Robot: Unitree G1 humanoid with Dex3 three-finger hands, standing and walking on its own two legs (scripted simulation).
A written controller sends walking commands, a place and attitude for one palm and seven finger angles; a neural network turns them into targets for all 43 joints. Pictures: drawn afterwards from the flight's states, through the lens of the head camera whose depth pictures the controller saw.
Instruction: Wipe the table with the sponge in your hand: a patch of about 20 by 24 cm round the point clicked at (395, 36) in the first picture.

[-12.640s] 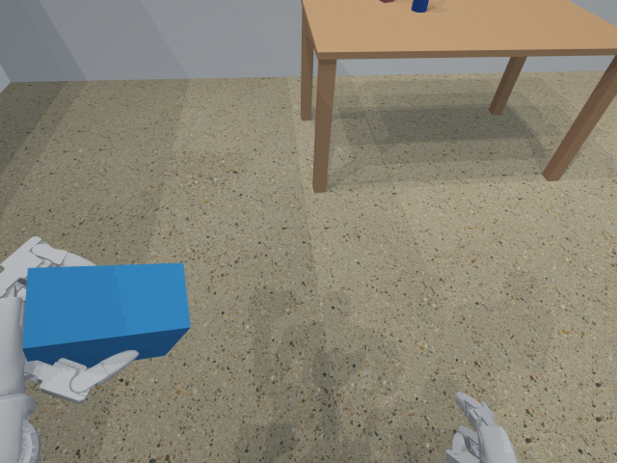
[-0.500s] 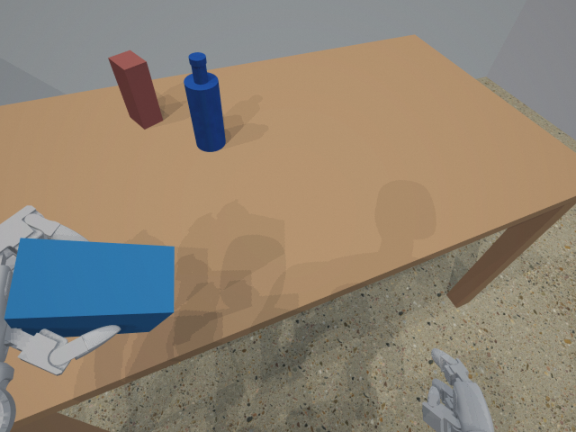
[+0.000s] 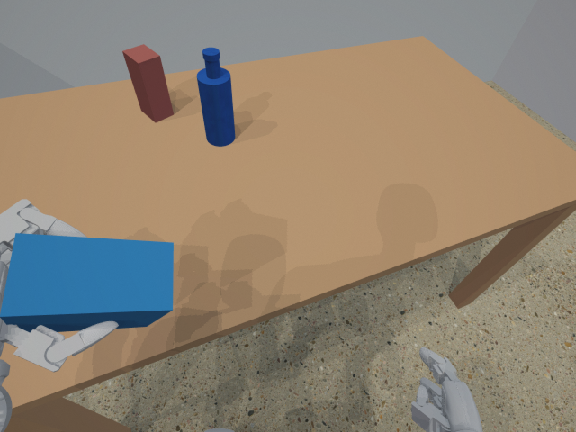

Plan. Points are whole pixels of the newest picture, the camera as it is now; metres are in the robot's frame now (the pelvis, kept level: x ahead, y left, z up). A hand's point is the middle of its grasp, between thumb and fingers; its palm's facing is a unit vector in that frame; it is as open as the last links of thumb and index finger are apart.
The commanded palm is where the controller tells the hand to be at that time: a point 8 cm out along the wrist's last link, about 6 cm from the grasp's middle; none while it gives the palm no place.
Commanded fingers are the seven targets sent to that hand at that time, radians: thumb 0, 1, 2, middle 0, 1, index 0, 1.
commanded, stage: shuffle to correct the standing spot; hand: left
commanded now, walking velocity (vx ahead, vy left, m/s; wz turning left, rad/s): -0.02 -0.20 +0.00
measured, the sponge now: (117, 288) +0.23 +0.20 +0.14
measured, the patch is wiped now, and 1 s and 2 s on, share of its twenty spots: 0.00 0.00 0.00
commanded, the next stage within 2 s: none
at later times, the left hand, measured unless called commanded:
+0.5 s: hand (84, 274) +0.23 +0.23 +0.16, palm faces +0.28 -0.86 -0.43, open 10.6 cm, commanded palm +0.17 +0.27 +0.18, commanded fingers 0.00 0.10 1.30 -1.20 -1.60 -1.20 -1.60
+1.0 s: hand (79, 282) +0.23 +0.23 +0.16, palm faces +0.29 -0.86 -0.42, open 10.6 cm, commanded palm +0.17 +0.27 +0.18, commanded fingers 0.00 0.10 1.30 -1.20 -1.60 -1.20 -1.60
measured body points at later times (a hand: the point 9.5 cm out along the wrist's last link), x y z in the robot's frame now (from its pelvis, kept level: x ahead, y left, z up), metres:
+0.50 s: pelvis +0.01 -0.01 +0.00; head +0.05 +0.00 +0.45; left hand +0.21 +0.27 +0.18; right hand +0.19 -0.25 -0.08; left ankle +0.06 +0.15 -0.74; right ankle +0.00 -0.09 -0.74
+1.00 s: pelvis +0.01 -0.01 +0.00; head +0.04 +0.00 +0.45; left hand +0.20 +0.27 +0.18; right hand +0.18 -0.24 -0.08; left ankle +0.06 +0.15 -0.74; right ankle +0.00 -0.09 -0.74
